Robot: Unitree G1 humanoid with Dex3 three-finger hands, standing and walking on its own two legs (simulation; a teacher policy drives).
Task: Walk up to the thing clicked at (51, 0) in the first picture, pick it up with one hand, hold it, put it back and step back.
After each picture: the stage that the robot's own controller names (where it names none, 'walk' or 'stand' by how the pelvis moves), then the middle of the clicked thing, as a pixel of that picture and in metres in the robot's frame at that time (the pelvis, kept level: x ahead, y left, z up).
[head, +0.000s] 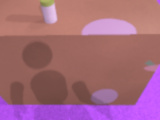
stand; (48, 10) +0.74 +0.19 +0.07
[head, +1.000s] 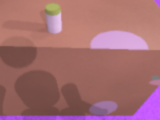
walk; (53, 18) +0.64 +0.14 +0.08
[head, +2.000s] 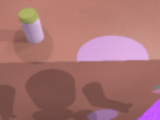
stand; (31, 26) +0.52 +0.23 +0.10
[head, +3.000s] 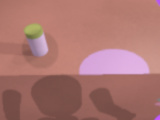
stand; (36, 40) +0.50 +0.21 +0.08
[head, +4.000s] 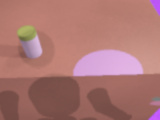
stand; (30, 42) +0.49 +0.23 +0.07
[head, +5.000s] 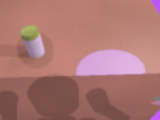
stand; (33, 42) +0.50 +0.22 +0.07
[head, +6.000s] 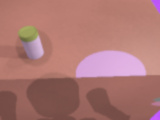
stand; (31, 43) +0.48 +0.22 +0.07
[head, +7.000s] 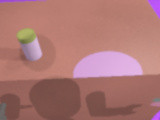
rise first; (30, 45) +0.48 +0.24 +0.08
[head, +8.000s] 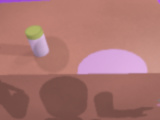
go down; (37, 41) +0.50 +0.24 +0.08
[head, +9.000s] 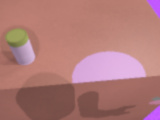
go down; (21, 47) +0.45 +0.23 +0.09
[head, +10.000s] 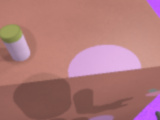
approach; (16, 43) +0.47 +0.23 +0.09
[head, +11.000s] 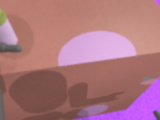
close; (0, 29) +0.49 +0.25 +0.12
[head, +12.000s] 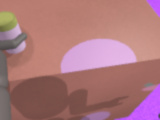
lift; (9, 33) +0.46 +0.22 +0.14
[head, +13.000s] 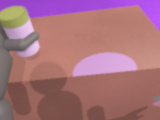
lift; (20, 32) +0.34 +0.17 +0.29
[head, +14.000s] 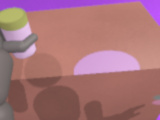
hold; (18, 34) +0.34 +0.19 +0.27
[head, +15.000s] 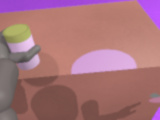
hold; (23, 47) +0.35 +0.19 +0.22
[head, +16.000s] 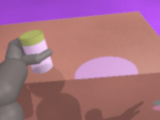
hold; (37, 52) +0.34 +0.16 +0.22
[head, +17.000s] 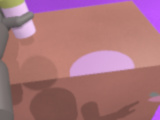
crouch; (18, 15) +0.43 +0.19 +0.28
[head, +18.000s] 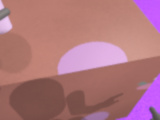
lower; out of the picture +0.51 +0.23 +0.21
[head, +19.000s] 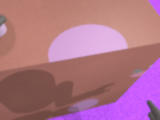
lower; out of the picture +0.52 +0.24 +0.13
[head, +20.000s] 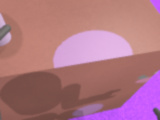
lower; out of the picture +0.49 +0.25 +0.13
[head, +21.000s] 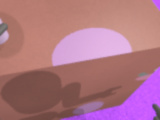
lower; out of the picture +0.50 +0.25 +0.13
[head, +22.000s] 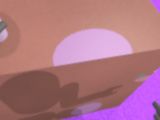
rest; out of the picture +0.50 +0.26 +0.13
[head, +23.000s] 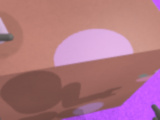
withdraw; out of the picture +0.50 +0.26 +0.12
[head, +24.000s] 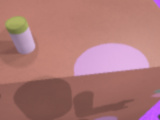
sink last; (21, 36) +0.48 +0.23 +0.11
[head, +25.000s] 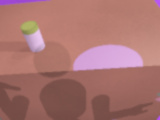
stand; (33, 36) +0.53 +0.26 +0.10
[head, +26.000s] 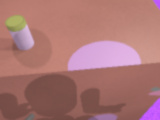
stand; (20, 33) +0.51 +0.25 +0.10
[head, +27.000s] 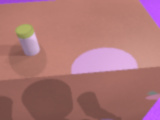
stand; (28, 40) +0.52 +0.25 +0.08
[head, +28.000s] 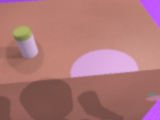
stand; (26, 42) +0.50 +0.24 +0.07
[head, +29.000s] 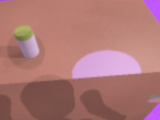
stand; (27, 42) +0.50 +0.24 +0.07
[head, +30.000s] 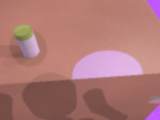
stand; (27, 41) +0.49 +0.24 +0.07
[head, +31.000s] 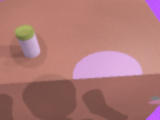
stand; (28, 41) +0.50 +0.24 +0.07
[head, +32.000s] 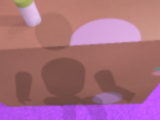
walk; (28, 10) +0.61 +0.25 +0.09
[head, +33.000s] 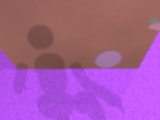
walk; out of the picture +0.94 +0.15 +0.10
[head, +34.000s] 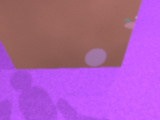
stand; out of the picture +1.18 +0.23 +0.09
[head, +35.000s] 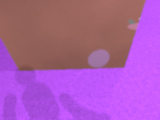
stand; out of the picture +1.17 +0.20 +0.07
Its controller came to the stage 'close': yes
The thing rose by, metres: 0.23
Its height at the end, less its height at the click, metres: +0.00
